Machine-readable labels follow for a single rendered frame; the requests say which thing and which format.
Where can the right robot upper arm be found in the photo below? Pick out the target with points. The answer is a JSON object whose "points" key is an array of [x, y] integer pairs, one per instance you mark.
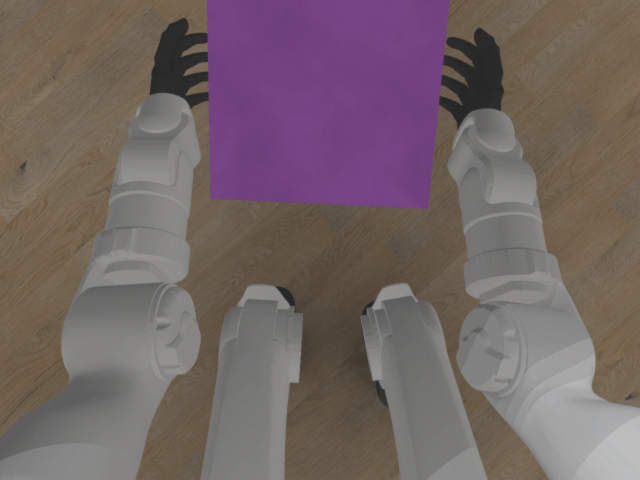
{"points": [[536, 365]]}

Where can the carton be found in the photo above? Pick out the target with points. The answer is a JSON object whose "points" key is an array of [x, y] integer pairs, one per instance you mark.
{"points": [[324, 101]]}

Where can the robot left hand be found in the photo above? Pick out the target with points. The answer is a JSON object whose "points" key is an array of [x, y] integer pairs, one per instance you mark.
{"points": [[169, 68]]}

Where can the left robot upper arm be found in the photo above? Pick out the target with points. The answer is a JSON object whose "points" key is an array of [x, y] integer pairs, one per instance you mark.
{"points": [[123, 345]]}

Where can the left robot forearm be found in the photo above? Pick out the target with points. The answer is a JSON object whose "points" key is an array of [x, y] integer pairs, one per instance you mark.
{"points": [[145, 233]]}

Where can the right robot forearm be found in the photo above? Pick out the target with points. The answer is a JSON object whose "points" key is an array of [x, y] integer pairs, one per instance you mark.
{"points": [[507, 255]]}

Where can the right robot shin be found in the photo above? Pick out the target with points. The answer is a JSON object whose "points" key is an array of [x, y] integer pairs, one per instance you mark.
{"points": [[429, 316]]}

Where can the robot left foot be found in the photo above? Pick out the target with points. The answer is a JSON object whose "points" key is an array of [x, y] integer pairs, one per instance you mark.
{"points": [[287, 295]]}

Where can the robot right hand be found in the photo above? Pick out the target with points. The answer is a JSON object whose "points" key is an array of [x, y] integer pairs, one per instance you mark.
{"points": [[484, 79]]}

